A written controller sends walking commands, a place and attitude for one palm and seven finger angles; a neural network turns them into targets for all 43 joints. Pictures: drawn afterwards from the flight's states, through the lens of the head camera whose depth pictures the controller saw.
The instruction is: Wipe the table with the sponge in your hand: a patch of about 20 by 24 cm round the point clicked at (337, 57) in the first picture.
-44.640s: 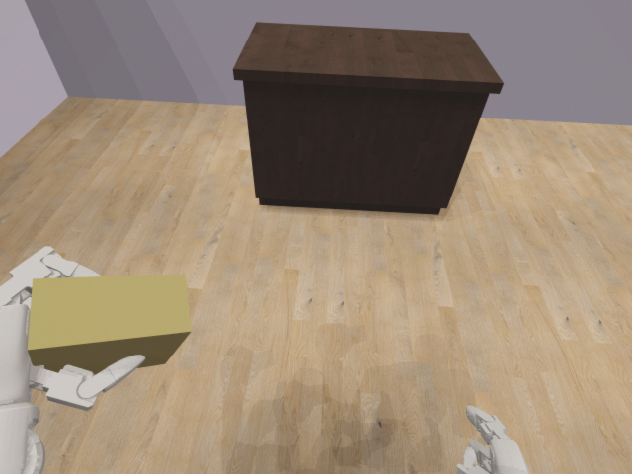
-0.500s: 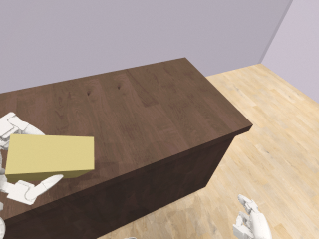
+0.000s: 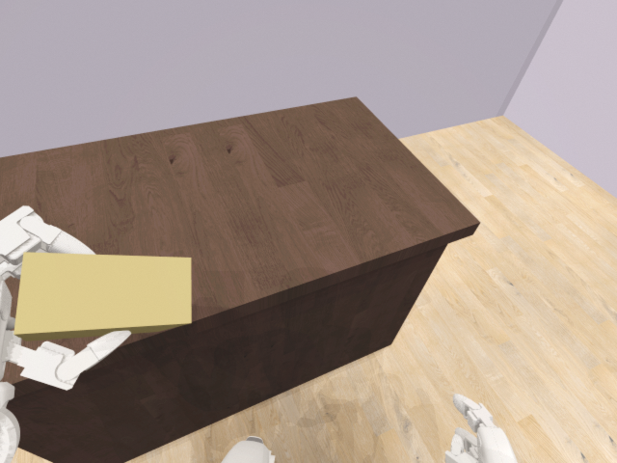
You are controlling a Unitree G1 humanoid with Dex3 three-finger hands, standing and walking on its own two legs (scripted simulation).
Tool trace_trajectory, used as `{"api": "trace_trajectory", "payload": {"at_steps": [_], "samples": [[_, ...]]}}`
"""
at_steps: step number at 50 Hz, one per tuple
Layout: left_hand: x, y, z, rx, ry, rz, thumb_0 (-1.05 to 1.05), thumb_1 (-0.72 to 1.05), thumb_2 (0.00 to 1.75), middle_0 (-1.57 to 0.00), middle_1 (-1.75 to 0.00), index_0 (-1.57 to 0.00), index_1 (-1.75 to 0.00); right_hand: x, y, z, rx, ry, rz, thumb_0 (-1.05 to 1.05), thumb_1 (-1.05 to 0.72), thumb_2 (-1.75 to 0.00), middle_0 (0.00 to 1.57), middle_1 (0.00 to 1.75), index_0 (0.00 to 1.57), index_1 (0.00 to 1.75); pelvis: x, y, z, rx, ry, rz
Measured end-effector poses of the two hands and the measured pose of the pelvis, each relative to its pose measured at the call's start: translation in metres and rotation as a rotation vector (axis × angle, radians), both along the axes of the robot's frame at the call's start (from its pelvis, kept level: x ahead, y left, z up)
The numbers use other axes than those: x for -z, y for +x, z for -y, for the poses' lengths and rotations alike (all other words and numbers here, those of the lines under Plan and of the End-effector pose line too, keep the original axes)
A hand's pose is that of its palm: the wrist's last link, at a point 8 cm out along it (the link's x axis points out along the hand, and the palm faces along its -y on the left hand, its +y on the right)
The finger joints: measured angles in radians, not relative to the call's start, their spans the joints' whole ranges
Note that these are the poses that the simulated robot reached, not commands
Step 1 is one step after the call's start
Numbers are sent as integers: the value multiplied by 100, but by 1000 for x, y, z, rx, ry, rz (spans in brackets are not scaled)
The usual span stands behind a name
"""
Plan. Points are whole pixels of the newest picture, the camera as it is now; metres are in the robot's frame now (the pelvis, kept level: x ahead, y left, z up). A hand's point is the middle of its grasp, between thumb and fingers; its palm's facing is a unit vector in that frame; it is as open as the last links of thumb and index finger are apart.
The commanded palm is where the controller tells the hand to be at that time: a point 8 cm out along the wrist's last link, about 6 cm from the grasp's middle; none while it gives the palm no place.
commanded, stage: step back with the hand held close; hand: left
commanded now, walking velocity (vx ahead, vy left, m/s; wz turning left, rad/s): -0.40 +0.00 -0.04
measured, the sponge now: (128, 300) +0.23 +0.20 +0.16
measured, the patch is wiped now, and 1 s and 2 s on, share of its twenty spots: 1.00 1.00 1.00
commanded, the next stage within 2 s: stop stepping back and stand still in 0.32 s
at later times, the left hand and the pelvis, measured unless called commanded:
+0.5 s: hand out of the picture +0.07 +0.21 +0.19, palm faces +0.37 -0.85 -0.37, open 9.9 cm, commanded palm +0.01 +0.26 +0.20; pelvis -0.15 -0.02 +0.00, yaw +0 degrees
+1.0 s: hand out of the picture -0.07 +0.20 +0.19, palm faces +0.43 -0.84 -0.34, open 9.9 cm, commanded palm -0.13 +0.24 +0.20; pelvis -0.27 -0.04 +0.00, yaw +3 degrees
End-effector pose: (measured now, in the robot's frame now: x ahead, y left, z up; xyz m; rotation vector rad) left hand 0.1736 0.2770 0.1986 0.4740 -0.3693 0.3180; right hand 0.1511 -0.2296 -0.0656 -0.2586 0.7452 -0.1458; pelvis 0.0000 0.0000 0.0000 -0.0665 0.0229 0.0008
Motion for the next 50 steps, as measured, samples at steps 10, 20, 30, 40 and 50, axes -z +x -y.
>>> {"api": "trace_trajectory", "payload": {"at_steps": [10,20,30,40,50], "samples": [[9,-49,-25,-23,8,-19,-1,-49,105,-75,-135,-77,-136,-12,-27,-11,-3,-41,20,1,-91,-90,20,30,20,30,2,-51,-12,-22,66,-25],[-5,-110,6,-25,-58,8,-1,-49,105,-75,-136,-77,-136,-18,-89,-19,-69,64,106,1,-91,-90,20,30,21,30,-7,-111,7,13,33,18],[2,-181,30,13,-39,-59,-1,-49,105,-75,-136,-77,-136,-8,-183,33,44,35,36,1,-91,-90,20,30,21,30,-7,-176,26,-1,50,6],[5,-250,9,-63,-15,-16,-1,-49,105,-75,-136,-77,-136,-10,-264,53,105,-25,78,1,-91,-90,20,30,20,30,1,-236,23,-3,109,21],[2,-281,39,-59,-48,-3,-1,-49,105,-75,-136,-77,-136,27,-304,44,18,77,-26,1,-91,-90,20,30,20,30,3,-273,43,-46,41,70]]}}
